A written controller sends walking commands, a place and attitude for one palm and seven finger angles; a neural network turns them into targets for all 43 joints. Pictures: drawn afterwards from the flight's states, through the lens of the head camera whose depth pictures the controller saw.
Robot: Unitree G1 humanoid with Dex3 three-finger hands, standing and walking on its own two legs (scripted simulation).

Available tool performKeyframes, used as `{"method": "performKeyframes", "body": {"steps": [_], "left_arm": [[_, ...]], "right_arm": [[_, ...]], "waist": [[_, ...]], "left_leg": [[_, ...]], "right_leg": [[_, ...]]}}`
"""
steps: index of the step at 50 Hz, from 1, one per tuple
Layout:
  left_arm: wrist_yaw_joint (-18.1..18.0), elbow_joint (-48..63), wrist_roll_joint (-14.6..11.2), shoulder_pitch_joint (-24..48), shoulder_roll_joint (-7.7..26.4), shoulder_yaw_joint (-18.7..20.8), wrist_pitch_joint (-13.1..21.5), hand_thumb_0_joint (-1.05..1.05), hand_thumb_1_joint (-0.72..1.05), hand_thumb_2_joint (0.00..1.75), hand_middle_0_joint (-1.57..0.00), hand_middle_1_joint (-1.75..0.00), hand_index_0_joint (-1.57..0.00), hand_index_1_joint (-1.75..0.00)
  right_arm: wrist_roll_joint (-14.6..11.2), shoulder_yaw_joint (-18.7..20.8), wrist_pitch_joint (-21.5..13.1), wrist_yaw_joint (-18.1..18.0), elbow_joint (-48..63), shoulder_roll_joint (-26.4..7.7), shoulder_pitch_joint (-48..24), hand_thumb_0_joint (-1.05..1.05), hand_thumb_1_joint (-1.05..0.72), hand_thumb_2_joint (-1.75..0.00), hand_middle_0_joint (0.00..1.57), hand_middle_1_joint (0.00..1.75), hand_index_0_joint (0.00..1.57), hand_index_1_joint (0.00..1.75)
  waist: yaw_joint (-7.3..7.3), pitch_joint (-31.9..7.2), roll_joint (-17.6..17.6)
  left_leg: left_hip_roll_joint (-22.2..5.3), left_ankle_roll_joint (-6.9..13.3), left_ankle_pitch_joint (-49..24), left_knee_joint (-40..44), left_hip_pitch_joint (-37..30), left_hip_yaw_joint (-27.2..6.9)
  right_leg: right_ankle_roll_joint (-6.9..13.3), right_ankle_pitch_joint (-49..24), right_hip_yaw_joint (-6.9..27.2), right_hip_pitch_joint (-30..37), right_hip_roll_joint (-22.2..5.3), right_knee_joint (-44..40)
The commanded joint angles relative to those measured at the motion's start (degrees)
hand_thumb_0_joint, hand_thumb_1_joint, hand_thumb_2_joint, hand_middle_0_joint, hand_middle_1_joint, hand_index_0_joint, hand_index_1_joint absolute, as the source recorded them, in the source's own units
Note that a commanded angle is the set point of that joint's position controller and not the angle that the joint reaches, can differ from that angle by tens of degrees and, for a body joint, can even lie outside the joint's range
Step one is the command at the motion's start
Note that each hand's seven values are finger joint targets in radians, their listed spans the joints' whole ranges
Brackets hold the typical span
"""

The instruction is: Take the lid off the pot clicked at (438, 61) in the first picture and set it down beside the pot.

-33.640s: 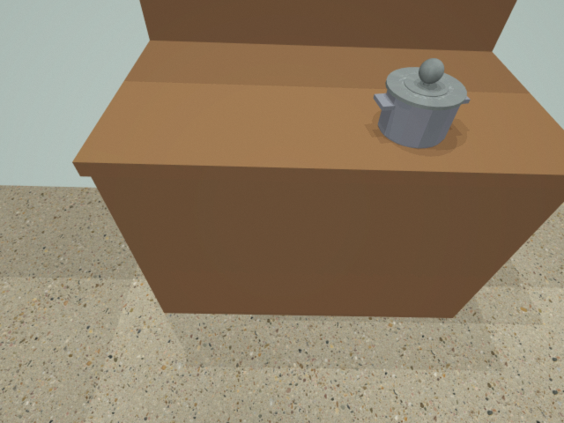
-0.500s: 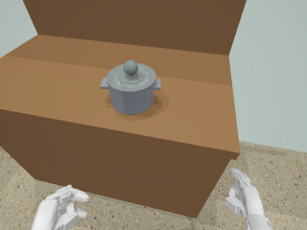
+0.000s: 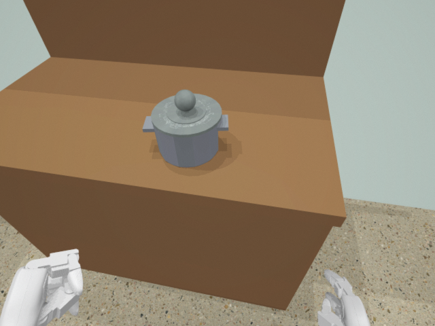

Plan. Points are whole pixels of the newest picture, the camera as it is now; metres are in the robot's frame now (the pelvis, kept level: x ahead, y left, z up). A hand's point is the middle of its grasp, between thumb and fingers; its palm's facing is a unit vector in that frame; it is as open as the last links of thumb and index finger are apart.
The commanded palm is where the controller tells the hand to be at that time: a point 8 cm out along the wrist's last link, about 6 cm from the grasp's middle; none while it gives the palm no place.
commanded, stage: raise the hand higher, near the body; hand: left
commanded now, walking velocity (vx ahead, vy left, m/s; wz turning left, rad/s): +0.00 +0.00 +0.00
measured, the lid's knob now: (185, 100) +0.55 +0.15 +0.14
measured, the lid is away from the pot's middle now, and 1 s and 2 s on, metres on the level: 0.01 0.01 0.01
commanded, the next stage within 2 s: reach forward and open the fingers in 0.50 s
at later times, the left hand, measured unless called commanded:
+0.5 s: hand (65, 255) +0.17 +0.23 +0.14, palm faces +0.34 -0.84 -0.42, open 3.1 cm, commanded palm +0.12 +0.27 +0.17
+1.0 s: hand (44, 240) +0.18 +0.27 +0.15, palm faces -0.11 +0.00 -0.99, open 3.3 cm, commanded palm +0.16 +0.26 +0.22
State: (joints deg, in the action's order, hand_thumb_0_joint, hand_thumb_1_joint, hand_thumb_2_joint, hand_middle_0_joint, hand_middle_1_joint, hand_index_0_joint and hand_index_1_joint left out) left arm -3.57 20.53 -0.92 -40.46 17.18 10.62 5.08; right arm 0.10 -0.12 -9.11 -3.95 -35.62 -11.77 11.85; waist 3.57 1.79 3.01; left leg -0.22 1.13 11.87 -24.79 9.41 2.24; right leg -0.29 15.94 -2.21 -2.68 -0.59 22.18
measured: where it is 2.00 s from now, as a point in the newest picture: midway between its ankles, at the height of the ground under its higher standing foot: outside the picture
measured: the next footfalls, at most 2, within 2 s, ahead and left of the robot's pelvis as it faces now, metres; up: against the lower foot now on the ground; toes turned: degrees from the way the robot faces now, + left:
none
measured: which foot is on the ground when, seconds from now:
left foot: down 0.00-1.00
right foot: down 0.00-1.00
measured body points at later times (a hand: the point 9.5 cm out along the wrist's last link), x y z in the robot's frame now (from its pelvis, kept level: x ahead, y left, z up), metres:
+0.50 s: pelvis +0.00 +0.00 +0.00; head -0.01 -0.02 +0.45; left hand +0.14 +0.28 +0.16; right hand +0.20 -0.20 -0.07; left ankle +0.02 +0.11 -0.74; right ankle -0.04 -0.12 -0.74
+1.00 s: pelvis -0.02 +0.00 +0.00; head -0.01 -0.06 +0.44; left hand +0.18 +0.26 +0.20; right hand +0.22 -0.21 -0.09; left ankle +0.02 +0.11 -0.74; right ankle -0.04 -0.12 -0.74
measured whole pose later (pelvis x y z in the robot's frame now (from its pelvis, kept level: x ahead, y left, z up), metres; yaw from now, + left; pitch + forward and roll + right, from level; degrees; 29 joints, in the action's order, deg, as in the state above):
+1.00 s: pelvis -0.02 +0.00 +0.00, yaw +2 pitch +0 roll -1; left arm 13.1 26.4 37.9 -20.9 42.2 10.9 -4.0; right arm -2.3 -0.5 3.7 -1.1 -31.3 -17.6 5.3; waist 4.9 -0.9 9.1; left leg 0.2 1.2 11.1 -28.2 16.8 0.2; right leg -0.2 16.7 -4.3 -9.8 -1.0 26.8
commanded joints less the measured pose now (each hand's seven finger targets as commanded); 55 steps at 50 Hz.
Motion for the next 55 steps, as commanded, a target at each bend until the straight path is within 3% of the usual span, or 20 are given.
{"method": "performKeyframes", "body": {"steps": [1,6,8,11,13,17,30,31,32,33,34,36,37,39,41,44,47,52,53,55], "left_arm": [[-1.4,14.1,-0.4,-1.0,7.1,5.9,4.1,0.0,0.9,0.9,-1.3,-1.5,-1.3,-1.5],[-1.4,16.1,-0.6,0.9,7.8,6.7,4.2,0.0,0.9,0.9,-1.3,-1.5,-1.3,-1.5],[-1.6,16.5,-0.7,0.7,9.4,9.1,4.1,0.0,0.9,0.9,-1.3,-1.5,-1.3,-1.5],[-1.4,17.5,-1.0,2.8,8.0,7.4,4.3,0.0,0.9,0.9,-1.3,-1.5,-1.3,-1.5],[-1.5,18.1,-1.1,3.9,9.5,9.2,4.3,0.0,0.9,0.9,-1.3,-1.5,-1.3,-1.5],[-1.5,19.3,-1.3,6.0,8.4,8.2,4.6,0.0,0.9,0.9,-1.3,-1.5,-1.3,-1.5],[-2.0,20.3,-2.2,11.0,10.7,12.0,6.3,0.0,0.9,0.9,-1.3,-1.5,-1.3,-1.5],[-3.8,23.8,21.1,14.5,23.7,9.8,1.3,0.0,0.87,0.92,-1.29,-1.46,-1.29,-1.46],[-4.7,26.9,21.3,15.5,18.5,9.2,-1.4,0.0,0.83,0.94,-1.28,-1.43,-1.28,-1.43],[-5.4,25.5,27.4,13.8,21.6,9.8,-4.0,0.0,0.8,0.96,-1.27,-1.39,-1.27,-1.39],[-5.3,24.8,31.3,10.4,22.7,10.4,-6.1,0.0,0.77,0.98,-1.26,-1.36,-1.26,-1.36],[-3.7,23.2,37.3,10.1,26.0,10.5,-9.3,0.0,0.7,1.03,-1.25,-1.29,-1.25,-1.29],[-2.5,22.6,39.5,12.1,28.2,10.7,-10.3,0.0,0.67,1.05,-1.24,-1.25,-1.24,-1.25],[0.8,22.5,41.6,15.7,31.3,10.7,-11.3,0.0,0.61,1.09,-1.22,-1.18,-1.22,-1.18],[4.7,17.3,42.0,16.9,32.2,9.6,-11.4,0.0,0.54,1.13,-1.2,-1.11,-1.2,-1.11],[10.5,16.9,40.4,22.8,35.5,9.8,-10.1,0.0,0.44,1.19,-1.17,-1.0,-1.17,-1.0],[15.1,14.1,38.9,27.5,38.8,10.9,-8.6,0.0,0.34,1.26,-1.14,-0.9,-1.14,-0.9],[21.2,9.7,38.3,37.9,42.5,11.7,-5.8,0.0,0.19,1.36,-1.08,-0.72,-1.08,-0.72],[22.0,10.1,38.3,37.2,42.1,11.8,-5.7,0.0,0.16,1.38,-1.06,-0.68,-1.06,-0.68],[23.7,8.2,37.6,39.4,43.6,12.9,-4.5,0.0,0.1,1.41,-1.04,-0.61,-1.04,-0.61]], "right_arm": [[-0.2,1.9,-4.2,-0.3,10.7,-5.2,-8.6,0.0,-0.9,-0.9,0.2,0.3,0.2,0.3],[-0.3,1.8,-3.8,0.1,11.1,-5.4,-8.3,0.0,-0.9,-0.9,0.2,0.3,0.2,0.3],[-0.4,1.9,-3.5,0.1,11.0,-5.4,-8.5,0.0,-0.9,-0.9,0.2,0.3,0.2,0.3],[-0.3,1.5,-3.2,0.2,11.5,-5.3,-8.4,0.0,-0.9,-0.9,0.2,0.3,0.2,0.3],[-0.3,1.5,-3.1,0.2,11.3,-5.5,-8.6,0.0,-0.9,-0.9,0.2,0.3,0.2,0.3],[-0.2,1.1,-2.8,0.3,11.6,-5.5,-8.2,0.0,-0.9,-0.9,0.2,0.3,0.2,0.3],[-0.2,1.2,-3.1,0.2,10.7,-5.7,-8.9,0.0,-0.9,-0.9,0.2,0.3,0.2,0.3],[1.2,0.3,0.3,1.2,12.2,-10.0,-10.4,0.0,-0.9,-0.9,0.2,0.3,0.2,0.3],[0.9,0.7,2.1,2.0,14.7,-7.6,-11.1,0.0,-0.9,-0.9,0.2,0.3,0.2,0.3],[0.3,0.9,3.6,2.4,14.6,-7.8,-11.5,0.0,-0.9,-0.9,0.2,0.3,0.2,0.3],[0.5,1.1,5.3,3.0,15.2,-8.0,-11.4,0.0,-0.9,-0.9,0.2,0.3,0.2,0.3],[0.0,1.1,8.8,3.8,15.8,-9.1,-13.1,0.0,-0.9,-0.9,0.2,0.3,0.2,0.3],[-0.3,1.1,9.9,3.8,16.0,-9.6,-13.8,0.0,-0.9,-0.9,0.2,0.3,0.2,0.3],[-1.3,1.0,10.6,3.9,16.4,-9.7,-14.9,0.0,-0.9,-0.9,0.2,0.3,0.2,0.3],[-2.0,1.2,11.0,3.5,15.1,-9.7,-14.7,0.0,-0.9,-0.9,0.2,0.3,0.2,0.3],[-2.7,1.3,10.2,3.3,14.7,-10.0,-14.7,0.0,-0.9,-0.9,0.2,0.3,0.2,0.3],[-2.7,1.1,9.7,2.5,14.1,-10.2,-14.3,0.0,-0.9,-0.9,0.2,0.3,0.2,0.3],[-2.6,0.9,8.9,2.0,13.1,-10.3,-14.4,0.0,-0.9,-0.9,0.2,0.3,0.2,0.3],[-2.8,1.0,8.2,2.4,13.7,-10.3,-16.1,0.0,-0.9,-0.9,0.2,0.3,0.2,0.3],[-2.5,1.0,8.6,2.3,13.3,-10.2,-14.3,0.0,-0.9,-0.9,0.2,0.3,0.2,0.3]], "waist": [[0.59,-3.3,0.3],[0.43,-2.7,-0.5],[0.78,-2.7,0.1],[0.28,-2.3,-0.2],[0.5,-2.3,1.7],[0.25,-3.1,0.8],[0.55,-3.8,-0.1],[0.82,-3.7,3.7],[1.31,-4.9,6.0],[2.17,-5.0,7.4],[2.96,-7.7,7.4],[2.65,-8.7,2.6],[2.3,-9.3,2.2],[1.86,-12.7,1.3],[1.25,-10.6,-1.5],[0.62,-12.3,-1.2],[0.49,-10.7,-2.4],[0.24,-9.5,-0.9],[0.16,-10.0,1.7],[0.7,-11.8,-1.2]], "left_leg": [[-1.0,0.6,-9.3,2.8,-7.9,-1.5],[-1.3,0.4,-10.8,2.6,-7.8,-1.8],[-1.2,0.2,-11.0,2.3,-7.4,-1.7],[-1.4,0.2,-10.4,2.7,-7.5,-1.9],[-1.2,0.2,-9.4,2.4,-7.8,-1.7],[-1.4,0.2,-10.2,2.8,-8.4,-2.1],[-1.3,0.3,-8.6,2.7,-8.9,-1.7],[0.0,0.2,-11.1,0.7,-0.9,-0.7],[-0.2,-0.1,-12.7,0.7,-0.1,-0.4],[-0.5,-0.5,-12.5,0.2,0.2,-0.4],[-0.6,-0.5,-12.6,-0.4,0.5,0.0],[-0.2,-0.3,-12.1,-1.5,1.3,0.0],[-0.2,-0.1,-11.5,-2.0,1.1,-0.3],[0.0,0.3,-10.9,-2.5,0.3,-1.0],[0.3,0.8,-10.3,-2.1,0.3,-1.7],[1.1,1.3,-11.8,-2.3,-0.9,-2.3],[1.7,1.6,-11.8,-1.6,-1.3,-2.8],[2.3,1.6,-10.8,0.0,-2.9,-3.2],[2.5,1.7,-11.9,-0.8,-4.0,-3.2],[2.6,1.7,-12.4,0.0,-4.3,-3.0]], "right_leg": [[0.6,-8.9,-0.9,-7.9,0.5,-4.3],[0.7,-10.5,-0.9,-8.0,0.7,-4.0],[0.8,-11.0,-0.7,-7.7,1.0,-4.1],[0.7,-10.5,-0.9,-7.9,0.7,-4.0],[0.8,-9.9,-0.4,-8.2,0.9,-4.6],[0.8,-10.2,-0.7,-7.5,0.7,-4.1],[0.8,-9.4,-0.1,-7.2,0.4,-5.2],[0.4,-10.6,-0.4,-10.6,1.4,-0.1],[1.2,-10.2,-2.4,-10.1,0.9,1.3],[1.7,-9.6,-1.0,-10.0,1.6,1.5],[1.9,-8.8,-1.0,-9.7,1.4,2.2],[1.6,-9.7,-0.2,-9.9,1.3,2.4],[1.4,-9.7,0.2,-10.3,1.0,2.3],[0.8,-10.6,0.4,-9.5,0.6,2.2],[0.1,-11.2,0.3,-10.7,0.4,1.2],[-0.6,-15.0,0.1,-9.6,0.2,0.8],[-1.2,-15.9,-0.2,-10.2,0.2,-0.6],[-1.4,-13.5,-0.8,-10.6,0.5,-2.6],[-0.9,-15.0,-0.4,-10.3,1.2,-2.5],[-1.3,-15.1,-1.0,-8.8,0.7,-2.6]]}}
